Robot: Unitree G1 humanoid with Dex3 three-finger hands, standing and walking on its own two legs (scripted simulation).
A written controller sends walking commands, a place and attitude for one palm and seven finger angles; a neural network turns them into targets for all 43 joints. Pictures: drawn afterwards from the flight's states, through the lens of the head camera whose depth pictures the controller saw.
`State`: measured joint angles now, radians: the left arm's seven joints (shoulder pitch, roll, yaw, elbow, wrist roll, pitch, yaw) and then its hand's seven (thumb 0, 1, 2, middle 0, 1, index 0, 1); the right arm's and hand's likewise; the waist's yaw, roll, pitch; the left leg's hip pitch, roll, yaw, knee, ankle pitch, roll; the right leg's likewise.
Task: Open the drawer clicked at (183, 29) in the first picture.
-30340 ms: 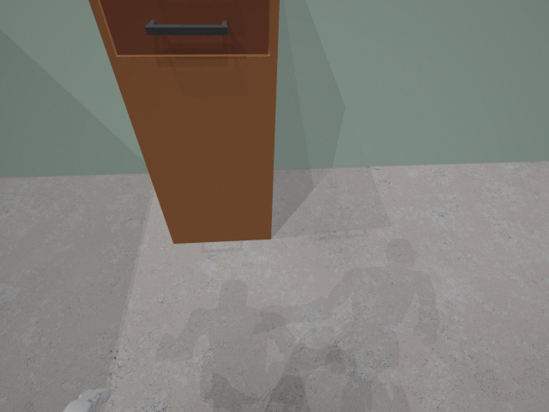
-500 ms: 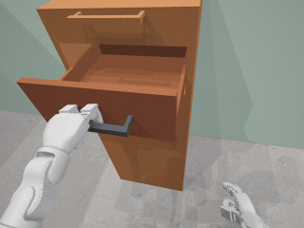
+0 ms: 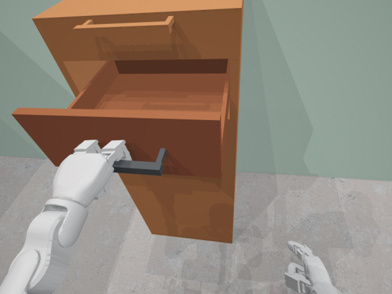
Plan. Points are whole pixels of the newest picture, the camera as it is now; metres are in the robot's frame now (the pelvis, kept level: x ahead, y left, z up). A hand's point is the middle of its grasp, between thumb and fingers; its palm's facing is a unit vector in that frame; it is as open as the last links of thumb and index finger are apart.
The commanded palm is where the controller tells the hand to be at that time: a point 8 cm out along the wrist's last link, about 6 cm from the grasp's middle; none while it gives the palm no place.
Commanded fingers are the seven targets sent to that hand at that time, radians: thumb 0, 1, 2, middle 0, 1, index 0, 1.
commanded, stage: pull the drawer open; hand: left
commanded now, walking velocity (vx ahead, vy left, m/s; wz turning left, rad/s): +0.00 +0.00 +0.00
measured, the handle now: (116, 158) +0.31 +0.19 +0.15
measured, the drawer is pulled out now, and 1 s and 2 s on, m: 0.19 0.22 0.26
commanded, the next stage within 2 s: open the thumb to release the handle in 1.62 s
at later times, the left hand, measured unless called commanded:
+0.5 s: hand (102, 193) +0.25 +0.20 +0.12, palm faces +0.13 -0.12 -0.98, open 5.3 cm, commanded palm +0.22 +0.20 +0.19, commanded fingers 0.00 0.90 0.90 -0.40 -1.35 -0.40 -1.35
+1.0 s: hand (97, 201) +0.23 +0.20 +0.13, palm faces +0.06 -0.11 -0.99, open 5.5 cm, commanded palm +0.17 +0.20 +0.19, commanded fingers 0.00 0.90 0.90 -0.40 -1.35 -0.40 -1.35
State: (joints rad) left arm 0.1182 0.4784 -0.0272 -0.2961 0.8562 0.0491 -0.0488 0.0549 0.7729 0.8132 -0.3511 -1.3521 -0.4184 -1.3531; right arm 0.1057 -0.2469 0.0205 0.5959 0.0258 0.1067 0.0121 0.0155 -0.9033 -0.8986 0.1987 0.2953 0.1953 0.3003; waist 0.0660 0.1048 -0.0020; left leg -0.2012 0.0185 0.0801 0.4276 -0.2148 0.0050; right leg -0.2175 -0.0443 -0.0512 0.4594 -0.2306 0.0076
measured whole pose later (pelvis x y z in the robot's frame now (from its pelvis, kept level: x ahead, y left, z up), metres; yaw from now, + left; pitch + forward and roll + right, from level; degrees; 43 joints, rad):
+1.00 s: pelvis +0.01 -0.02 +0.00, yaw +0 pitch +0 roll +0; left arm 0.36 0.53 0.05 -0.48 0.81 0.09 -0.03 0.03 0.76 0.79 -0.32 -1.34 -0.39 -1.33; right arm 0.09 -0.28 0.04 0.53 0.03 0.15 0.00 0.01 -0.90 -0.90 0.20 0.30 0.20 0.30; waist 0.05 0.11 -0.02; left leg -0.21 0.05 0.07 0.48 -0.26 -0.02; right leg -0.22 -0.01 -0.06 0.50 -0.27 -0.01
